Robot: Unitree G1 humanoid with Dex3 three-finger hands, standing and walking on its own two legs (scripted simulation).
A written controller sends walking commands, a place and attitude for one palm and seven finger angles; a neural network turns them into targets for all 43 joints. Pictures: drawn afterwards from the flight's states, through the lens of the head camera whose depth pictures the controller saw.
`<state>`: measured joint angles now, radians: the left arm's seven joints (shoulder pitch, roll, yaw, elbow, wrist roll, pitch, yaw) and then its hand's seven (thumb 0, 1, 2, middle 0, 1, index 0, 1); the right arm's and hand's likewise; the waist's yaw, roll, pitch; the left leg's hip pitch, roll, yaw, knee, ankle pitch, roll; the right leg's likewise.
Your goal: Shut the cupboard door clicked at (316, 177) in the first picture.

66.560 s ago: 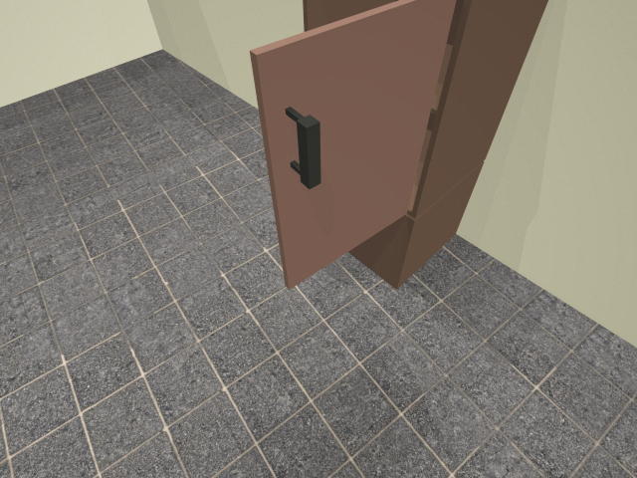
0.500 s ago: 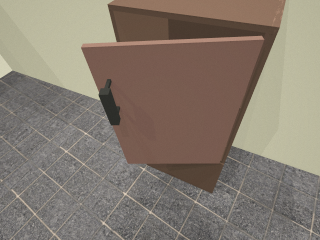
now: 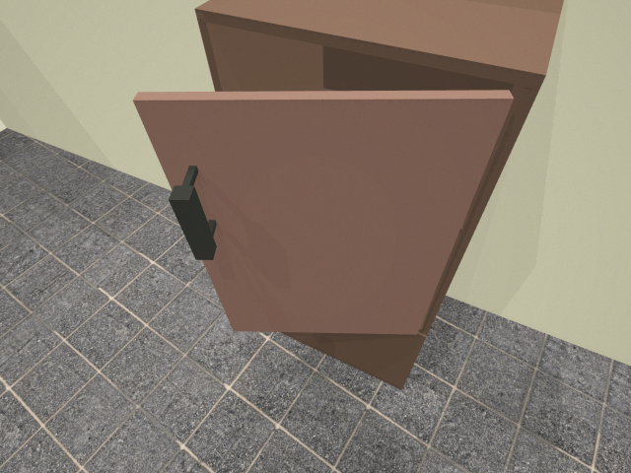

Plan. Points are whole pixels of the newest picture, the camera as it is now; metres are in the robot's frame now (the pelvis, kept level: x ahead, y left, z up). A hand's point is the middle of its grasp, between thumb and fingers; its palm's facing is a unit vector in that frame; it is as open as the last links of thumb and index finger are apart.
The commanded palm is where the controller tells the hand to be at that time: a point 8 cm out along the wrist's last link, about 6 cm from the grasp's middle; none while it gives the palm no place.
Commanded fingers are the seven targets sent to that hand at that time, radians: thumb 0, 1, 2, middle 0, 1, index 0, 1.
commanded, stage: raise the hand and make a fist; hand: left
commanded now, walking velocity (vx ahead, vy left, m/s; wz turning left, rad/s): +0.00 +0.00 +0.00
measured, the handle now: (198, 213) +0.43 +0.19 +0.09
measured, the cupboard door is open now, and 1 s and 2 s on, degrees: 25 25 25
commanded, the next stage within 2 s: bring the fist close to the handle in 2.00 s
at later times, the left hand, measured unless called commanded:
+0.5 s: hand out of the picture +0.11 +0.19 -0.05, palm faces +0.04 -1.00 +0.04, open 6.2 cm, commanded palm +0.10 +0.24 -0.03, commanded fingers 0.00 0.90 0.90 -0.58 -0.72 -0.58 -0.72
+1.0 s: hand (111, 447) +0.14 +0.23 +0.03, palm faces +0.14 -0.99 -0.07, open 3.8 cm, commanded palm +0.12 +0.26 +0.03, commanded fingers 0.00 0.90 0.90 -1.04 -1.22 -1.04 -1.22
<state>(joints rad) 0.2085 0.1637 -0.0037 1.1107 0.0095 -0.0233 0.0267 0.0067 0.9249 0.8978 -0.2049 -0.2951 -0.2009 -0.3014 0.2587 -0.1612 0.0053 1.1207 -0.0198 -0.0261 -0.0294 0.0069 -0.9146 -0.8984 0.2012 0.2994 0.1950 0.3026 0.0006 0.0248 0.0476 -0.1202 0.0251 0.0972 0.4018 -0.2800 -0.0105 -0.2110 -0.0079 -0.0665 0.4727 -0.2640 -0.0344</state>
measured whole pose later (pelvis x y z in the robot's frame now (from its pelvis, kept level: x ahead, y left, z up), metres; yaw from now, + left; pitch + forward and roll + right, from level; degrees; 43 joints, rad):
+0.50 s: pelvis -0.05 +0.00 -0.07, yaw +2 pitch +9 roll +1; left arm 0.47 0.17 0.14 0.16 -0.26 -0.53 -0.36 0.01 0.91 0.90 -0.42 -0.53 -0.42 -0.53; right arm 0.14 -0.28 -0.08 0.52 0.01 -0.29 -0.02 0.01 -0.91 -0.90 0.20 0.30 0.19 0.30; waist 0.03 -0.06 -0.08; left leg -0.69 0.02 0.03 1.01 -0.48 -0.01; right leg -0.74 -0.04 -0.09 1.01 -0.43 -0.04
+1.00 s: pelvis -0.06 +0.04 -0.06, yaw +2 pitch +7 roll -2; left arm 0.46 0.22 0.13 -0.22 -0.23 -0.29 -0.09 0.02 0.90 0.90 -0.87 -1.02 -0.87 -1.03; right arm 0.36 -0.24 0.04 0.53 0.01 -0.25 -0.06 0.02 -0.90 -0.90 0.21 0.30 0.20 0.30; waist 0.01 0.02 -0.07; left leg -0.65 0.00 0.03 0.99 -0.46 0.05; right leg -0.67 -0.04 -0.07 0.93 -0.38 0.00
